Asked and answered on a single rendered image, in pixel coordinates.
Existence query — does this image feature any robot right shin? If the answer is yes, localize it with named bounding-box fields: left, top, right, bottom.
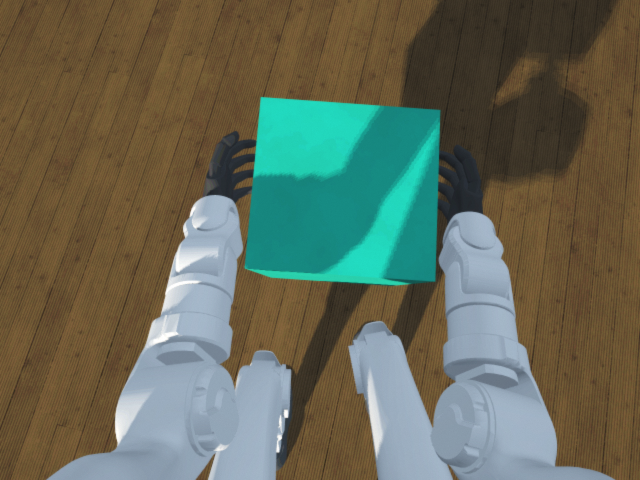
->
left=357, top=321, right=407, bottom=399

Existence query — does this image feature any robot right hand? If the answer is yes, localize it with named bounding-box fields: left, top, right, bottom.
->
left=438, top=145, right=483, bottom=225

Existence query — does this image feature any left robot upper arm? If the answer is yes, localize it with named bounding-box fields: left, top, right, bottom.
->
left=46, top=361, right=239, bottom=480

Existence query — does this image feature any right robot forearm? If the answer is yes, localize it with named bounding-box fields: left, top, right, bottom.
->
left=439, top=212, right=557, bottom=456

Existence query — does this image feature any left robot forearm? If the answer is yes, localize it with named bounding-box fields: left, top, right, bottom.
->
left=115, top=195, right=243, bottom=442

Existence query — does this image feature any robot left foot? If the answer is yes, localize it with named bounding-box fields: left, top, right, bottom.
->
left=276, top=387, right=293, bottom=471

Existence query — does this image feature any robot left hand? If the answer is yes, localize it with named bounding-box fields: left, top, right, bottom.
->
left=202, top=131, right=257, bottom=204

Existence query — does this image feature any carton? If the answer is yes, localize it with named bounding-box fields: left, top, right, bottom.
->
left=245, top=97, right=440, bottom=286

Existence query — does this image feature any right robot upper arm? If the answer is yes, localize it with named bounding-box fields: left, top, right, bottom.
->
left=430, top=380, right=615, bottom=480

